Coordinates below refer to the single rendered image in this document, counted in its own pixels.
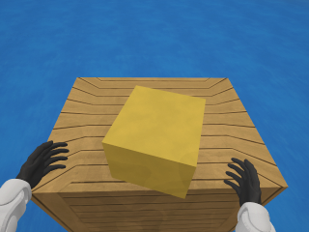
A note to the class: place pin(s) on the carton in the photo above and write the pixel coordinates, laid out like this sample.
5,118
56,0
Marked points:
154,141

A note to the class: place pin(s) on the robot right hand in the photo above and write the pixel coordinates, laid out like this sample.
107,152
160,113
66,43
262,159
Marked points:
249,184

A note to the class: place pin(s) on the robot left forearm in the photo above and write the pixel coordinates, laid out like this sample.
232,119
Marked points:
14,195

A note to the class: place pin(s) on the robot right forearm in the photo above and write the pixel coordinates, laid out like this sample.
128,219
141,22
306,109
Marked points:
253,217

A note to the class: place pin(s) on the pedestal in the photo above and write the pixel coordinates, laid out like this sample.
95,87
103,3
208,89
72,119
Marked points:
83,197

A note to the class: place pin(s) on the robot left hand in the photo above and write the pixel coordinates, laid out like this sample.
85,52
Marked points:
38,163

